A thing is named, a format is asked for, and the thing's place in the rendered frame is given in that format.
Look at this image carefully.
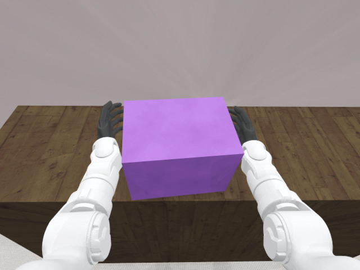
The carton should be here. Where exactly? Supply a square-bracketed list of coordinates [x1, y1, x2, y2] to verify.
[121, 97, 244, 200]

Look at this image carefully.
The robot right forearm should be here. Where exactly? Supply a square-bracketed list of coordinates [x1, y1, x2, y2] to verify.
[241, 140, 333, 250]

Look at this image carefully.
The left robot upper arm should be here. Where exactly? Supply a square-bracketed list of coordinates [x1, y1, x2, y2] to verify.
[15, 211, 111, 270]

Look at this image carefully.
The robot left hand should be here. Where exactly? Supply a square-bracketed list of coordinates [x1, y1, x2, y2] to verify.
[97, 101, 124, 139]

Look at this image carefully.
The robot right hand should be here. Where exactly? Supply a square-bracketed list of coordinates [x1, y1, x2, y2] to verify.
[228, 106, 257, 146]

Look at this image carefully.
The right robot upper arm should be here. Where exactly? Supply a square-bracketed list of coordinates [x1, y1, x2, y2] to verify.
[263, 210, 360, 270]

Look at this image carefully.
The pedestal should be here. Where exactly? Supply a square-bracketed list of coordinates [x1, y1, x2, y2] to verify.
[0, 106, 360, 263]

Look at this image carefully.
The robot left forearm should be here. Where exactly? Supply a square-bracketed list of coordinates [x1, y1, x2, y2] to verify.
[42, 137, 122, 255]

